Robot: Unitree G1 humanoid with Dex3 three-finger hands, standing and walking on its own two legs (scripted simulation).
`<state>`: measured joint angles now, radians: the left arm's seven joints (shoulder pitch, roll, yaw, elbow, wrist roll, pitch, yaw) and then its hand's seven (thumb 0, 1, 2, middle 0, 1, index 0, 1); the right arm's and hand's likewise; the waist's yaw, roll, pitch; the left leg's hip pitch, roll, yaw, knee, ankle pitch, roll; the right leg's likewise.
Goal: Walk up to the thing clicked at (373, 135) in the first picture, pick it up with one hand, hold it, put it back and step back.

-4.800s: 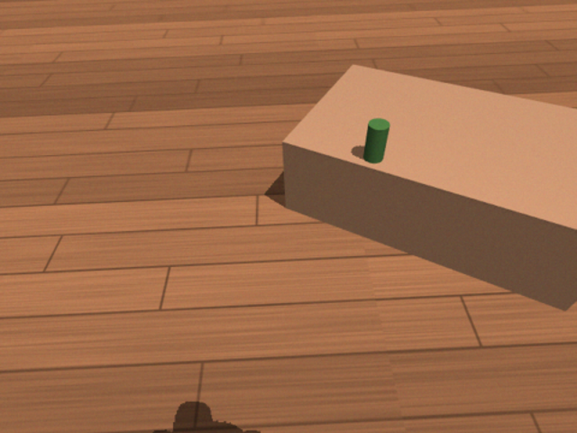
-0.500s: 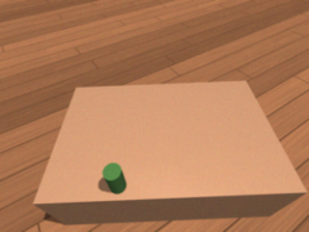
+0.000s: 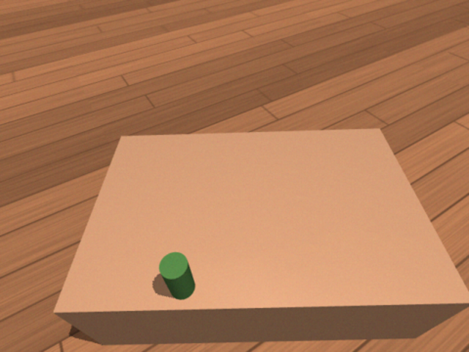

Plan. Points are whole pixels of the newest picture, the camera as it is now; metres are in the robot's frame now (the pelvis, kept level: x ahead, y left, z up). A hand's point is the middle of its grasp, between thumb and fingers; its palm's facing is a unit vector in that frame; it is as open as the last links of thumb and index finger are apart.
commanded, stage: stand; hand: left
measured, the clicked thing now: (178, 276) +0.40 +0.20 -0.32
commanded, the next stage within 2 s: go down in 1.82 s
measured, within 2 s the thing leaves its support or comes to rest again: neither
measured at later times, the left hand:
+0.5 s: hand out of the picture +0.08 +0.25 -0.16, palm faces -0.03 -0.94 -0.34, open 7.3 cm
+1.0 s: hand out of the picture +0.08 +0.25 -0.16, palm faces -0.03 -0.94 -0.35, open 7.3 cm
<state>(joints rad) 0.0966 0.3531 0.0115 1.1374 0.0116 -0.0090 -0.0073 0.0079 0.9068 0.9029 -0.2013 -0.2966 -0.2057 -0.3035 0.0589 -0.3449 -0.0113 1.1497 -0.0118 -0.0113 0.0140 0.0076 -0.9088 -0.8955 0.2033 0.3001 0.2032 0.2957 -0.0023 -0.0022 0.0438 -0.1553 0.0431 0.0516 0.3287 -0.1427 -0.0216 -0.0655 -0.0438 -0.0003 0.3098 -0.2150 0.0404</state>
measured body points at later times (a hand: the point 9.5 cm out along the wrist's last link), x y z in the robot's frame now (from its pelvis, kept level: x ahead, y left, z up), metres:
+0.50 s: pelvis +0.00 +0.00 +0.00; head +0.01 +0.00 +0.45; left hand +0.08 +0.30 -0.13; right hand +0.08 -0.30 -0.13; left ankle +0.02 +0.13 -0.75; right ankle -0.03 -0.14 -0.75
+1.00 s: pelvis +0.01 +0.00 +0.00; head +0.02 +0.00 +0.45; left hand +0.08 +0.30 -0.13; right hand +0.09 -0.30 -0.13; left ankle +0.02 +0.13 -0.75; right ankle -0.03 -0.14 -0.75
